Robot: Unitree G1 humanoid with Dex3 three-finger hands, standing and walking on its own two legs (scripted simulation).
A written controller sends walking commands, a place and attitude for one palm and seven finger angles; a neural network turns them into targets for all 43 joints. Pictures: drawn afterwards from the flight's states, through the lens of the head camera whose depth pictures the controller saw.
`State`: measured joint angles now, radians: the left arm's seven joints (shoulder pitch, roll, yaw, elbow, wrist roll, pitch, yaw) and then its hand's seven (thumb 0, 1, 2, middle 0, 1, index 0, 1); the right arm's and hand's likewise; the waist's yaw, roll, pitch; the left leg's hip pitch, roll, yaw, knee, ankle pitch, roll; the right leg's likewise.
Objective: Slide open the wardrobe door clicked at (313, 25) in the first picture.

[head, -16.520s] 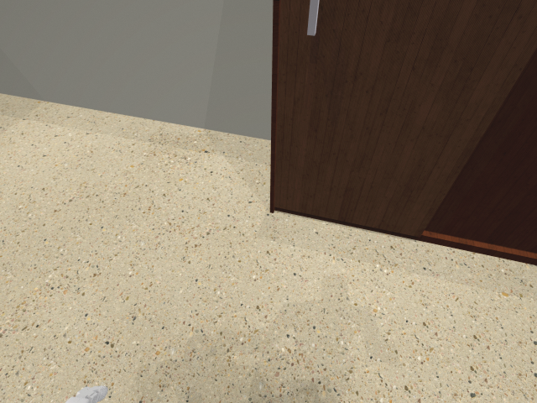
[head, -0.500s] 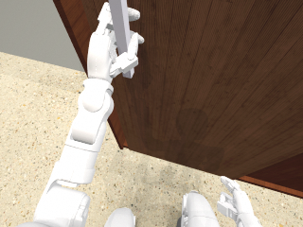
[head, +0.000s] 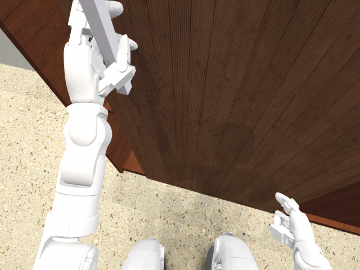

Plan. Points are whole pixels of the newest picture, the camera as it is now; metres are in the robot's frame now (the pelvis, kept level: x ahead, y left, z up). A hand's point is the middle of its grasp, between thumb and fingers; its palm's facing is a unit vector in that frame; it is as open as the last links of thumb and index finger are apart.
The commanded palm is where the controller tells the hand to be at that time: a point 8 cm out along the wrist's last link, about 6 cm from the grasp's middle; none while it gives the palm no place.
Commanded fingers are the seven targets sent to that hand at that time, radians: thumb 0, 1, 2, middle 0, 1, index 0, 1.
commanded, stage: step sideways, sliding the door along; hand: left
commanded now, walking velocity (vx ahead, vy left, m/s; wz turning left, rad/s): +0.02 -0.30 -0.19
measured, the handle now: (115, 39) +0.42 +0.17 +0.22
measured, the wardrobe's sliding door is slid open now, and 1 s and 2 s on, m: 0.15 0.54 0.58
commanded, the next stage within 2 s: stop walking and hold the door there in 1.58 s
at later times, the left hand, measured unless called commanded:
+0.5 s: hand (262, 97) +0.35 -0.06 +0.21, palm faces +0.06 -1.00 -0.04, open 6.5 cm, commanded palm +0.33 -0.04 +0.20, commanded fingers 0.00 0.90 0.90 -0.45 -1.40 -0.45 -1.40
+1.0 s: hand out of the picture +0.32 -0.24 +0.21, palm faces -0.03 -1.00 -0.04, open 6.6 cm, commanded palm +0.31 -0.21 +0.20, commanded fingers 0.00 0.90 0.90 -0.45 -1.40 -0.45 -1.40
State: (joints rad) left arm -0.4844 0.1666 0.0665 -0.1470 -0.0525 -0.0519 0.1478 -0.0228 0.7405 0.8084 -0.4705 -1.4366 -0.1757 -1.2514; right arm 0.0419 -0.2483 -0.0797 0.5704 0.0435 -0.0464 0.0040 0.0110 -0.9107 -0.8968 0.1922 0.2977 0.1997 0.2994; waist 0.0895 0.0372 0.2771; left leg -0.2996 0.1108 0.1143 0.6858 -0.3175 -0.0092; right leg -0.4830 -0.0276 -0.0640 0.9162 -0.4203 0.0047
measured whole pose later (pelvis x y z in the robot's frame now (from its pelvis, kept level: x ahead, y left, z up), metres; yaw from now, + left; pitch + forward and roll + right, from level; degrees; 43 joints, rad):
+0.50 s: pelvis -0.02 -0.15 +0.00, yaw -2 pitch +0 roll +0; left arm -0.38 0.11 0.02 -0.19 -0.06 -0.08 0.16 -0.02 0.76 0.82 -0.47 -1.41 -0.15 -1.30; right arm 0.01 -0.23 -0.04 0.58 0.03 -0.06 -0.01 0.01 -0.91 -0.90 0.20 0.30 0.20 0.30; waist 0.04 0.05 0.22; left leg -0.32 0.07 0.12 0.67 -0.35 -0.03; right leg -0.40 -0.05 -0.09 0.63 -0.22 -0.02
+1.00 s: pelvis -0.07 -0.31 +0.00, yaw -7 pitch +0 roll +0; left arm -0.45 0.16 0.04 -0.07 -0.08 -0.07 0.15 0.02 0.75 0.83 -0.48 -1.40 -0.13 -1.34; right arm 0.04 -0.23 -0.03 0.65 0.02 0.00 -0.04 0.01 -0.91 -0.90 0.20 0.30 0.20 0.30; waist 0.02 0.03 0.18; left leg -0.37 0.06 0.15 0.77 -0.46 -0.03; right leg -0.39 -0.05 -0.09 0.65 -0.25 -0.01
